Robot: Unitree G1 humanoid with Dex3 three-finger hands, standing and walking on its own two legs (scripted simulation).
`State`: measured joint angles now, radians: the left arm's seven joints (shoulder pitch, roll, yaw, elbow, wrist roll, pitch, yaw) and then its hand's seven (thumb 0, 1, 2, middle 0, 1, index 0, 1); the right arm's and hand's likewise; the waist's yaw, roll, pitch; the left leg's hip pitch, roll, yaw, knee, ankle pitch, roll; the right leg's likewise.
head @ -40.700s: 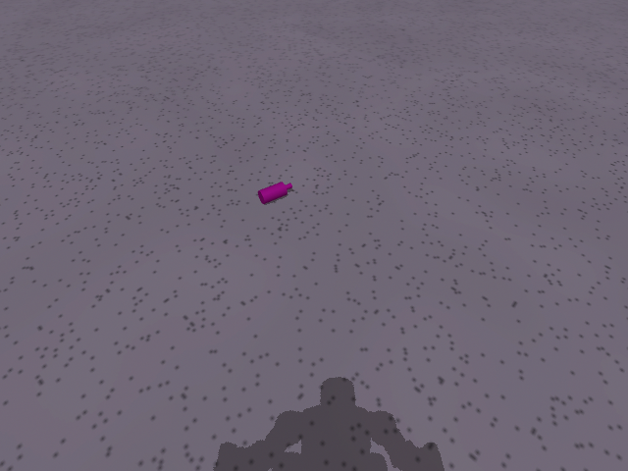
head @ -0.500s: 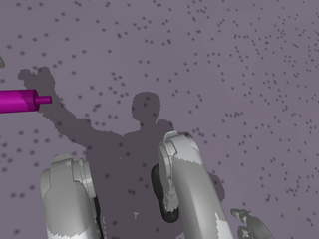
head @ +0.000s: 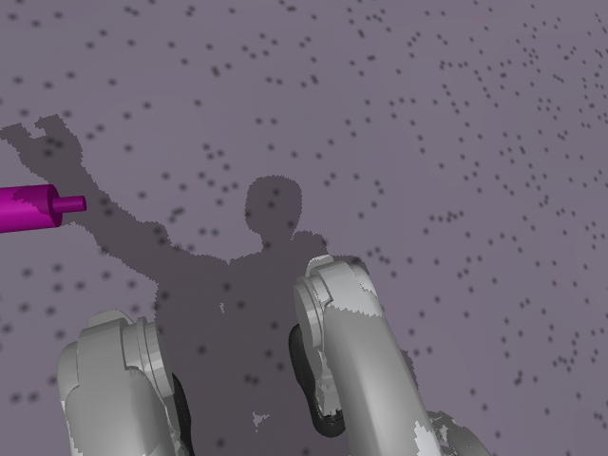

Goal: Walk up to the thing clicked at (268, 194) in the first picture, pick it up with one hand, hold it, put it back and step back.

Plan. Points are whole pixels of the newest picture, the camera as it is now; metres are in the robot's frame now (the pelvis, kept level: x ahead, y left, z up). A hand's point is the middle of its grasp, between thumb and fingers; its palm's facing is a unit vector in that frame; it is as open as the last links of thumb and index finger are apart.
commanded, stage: home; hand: left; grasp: from above
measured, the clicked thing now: (24, 208) +0.50 +0.31 -0.30
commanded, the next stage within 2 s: none
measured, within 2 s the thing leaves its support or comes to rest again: neither
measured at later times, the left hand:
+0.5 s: hand out of the picture +0.30 +0.28 +0.08, palm faces -0.13 -0.79 -0.59, open 7.5 cm
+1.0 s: hand out of the picture +0.23 +0.22 +0.28, palm faces +0.22 -0.95 -0.22, open 7.4 cm
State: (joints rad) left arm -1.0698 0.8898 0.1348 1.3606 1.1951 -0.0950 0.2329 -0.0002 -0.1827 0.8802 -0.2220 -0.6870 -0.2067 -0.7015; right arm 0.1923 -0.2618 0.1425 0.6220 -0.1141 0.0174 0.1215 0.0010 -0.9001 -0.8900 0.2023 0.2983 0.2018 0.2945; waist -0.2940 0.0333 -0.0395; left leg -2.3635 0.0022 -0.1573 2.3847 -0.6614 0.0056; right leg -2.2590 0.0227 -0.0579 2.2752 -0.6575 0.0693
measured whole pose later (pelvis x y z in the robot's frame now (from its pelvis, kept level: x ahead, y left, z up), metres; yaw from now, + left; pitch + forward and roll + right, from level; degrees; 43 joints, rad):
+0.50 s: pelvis +0.00 +0.00 +0.18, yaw +6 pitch +30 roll -6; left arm -0.20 0.47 0.06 0.41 0.34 0.18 -0.01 0.01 0.86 0.90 -0.21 -0.30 -0.21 -0.31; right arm 0.07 -0.27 -0.01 0.55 0.02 -0.01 0.00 0.01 -0.91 -0.89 0.20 0.30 0.20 0.29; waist -0.07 0.02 -0.19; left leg -1.73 0.02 -0.10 1.82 -0.62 0.00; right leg -1.65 -0.01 -0.05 1.74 -0.61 0.04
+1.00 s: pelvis +0.06 +0.00 +0.35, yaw +10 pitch +15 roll -4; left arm 0.33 0.24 0.07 0.02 -0.07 0.44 0.07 0.01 0.90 0.90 -0.20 -0.30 -0.20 -0.30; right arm 0.29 -0.21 0.05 0.55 0.04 -0.14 -0.16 0.01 -0.91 -0.89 0.20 0.30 0.20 0.29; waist -0.08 0.05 -0.18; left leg -0.91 0.04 -0.07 1.17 -0.52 -0.01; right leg -0.85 0.00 -0.05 1.08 -0.49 0.03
